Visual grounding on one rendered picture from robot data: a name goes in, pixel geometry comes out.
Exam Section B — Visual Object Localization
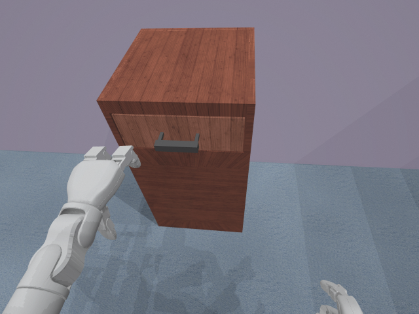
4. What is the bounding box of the drawer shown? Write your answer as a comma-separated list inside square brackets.
[112, 113, 245, 152]

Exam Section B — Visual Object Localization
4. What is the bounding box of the robot right hand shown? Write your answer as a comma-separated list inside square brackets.
[316, 280, 363, 314]

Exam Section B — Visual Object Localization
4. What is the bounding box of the cabinet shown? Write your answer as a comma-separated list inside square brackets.
[96, 27, 255, 232]

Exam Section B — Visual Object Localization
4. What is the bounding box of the handle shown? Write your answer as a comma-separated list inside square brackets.
[154, 132, 200, 153]

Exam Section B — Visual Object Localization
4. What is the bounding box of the robot left hand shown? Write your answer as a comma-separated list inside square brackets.
[67, 146, 141, 240]

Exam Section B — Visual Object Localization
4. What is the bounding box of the robot left forearm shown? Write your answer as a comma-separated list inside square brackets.
[2, 201, 103, 314]

